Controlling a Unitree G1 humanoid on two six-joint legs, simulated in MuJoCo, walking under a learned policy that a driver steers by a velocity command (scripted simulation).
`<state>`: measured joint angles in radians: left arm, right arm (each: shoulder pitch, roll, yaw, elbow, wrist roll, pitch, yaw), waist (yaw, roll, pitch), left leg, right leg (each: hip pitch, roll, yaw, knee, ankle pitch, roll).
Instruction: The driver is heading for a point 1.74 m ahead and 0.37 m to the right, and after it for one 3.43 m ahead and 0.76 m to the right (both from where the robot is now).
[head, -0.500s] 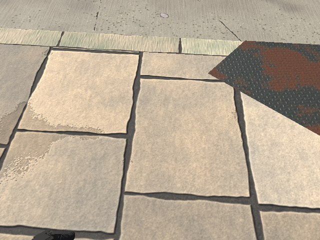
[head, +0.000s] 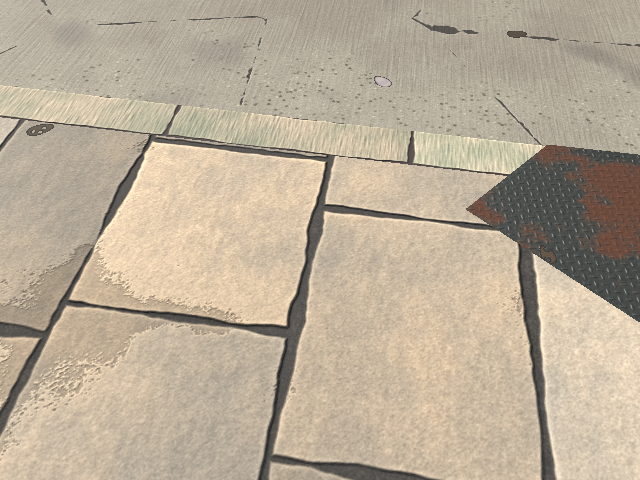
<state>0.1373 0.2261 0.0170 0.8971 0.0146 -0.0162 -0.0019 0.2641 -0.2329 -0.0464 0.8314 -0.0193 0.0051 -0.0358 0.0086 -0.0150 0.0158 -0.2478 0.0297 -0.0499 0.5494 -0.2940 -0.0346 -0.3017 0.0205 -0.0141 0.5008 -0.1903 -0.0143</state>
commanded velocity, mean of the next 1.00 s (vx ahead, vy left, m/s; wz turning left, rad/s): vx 0.01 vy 0.00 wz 0.01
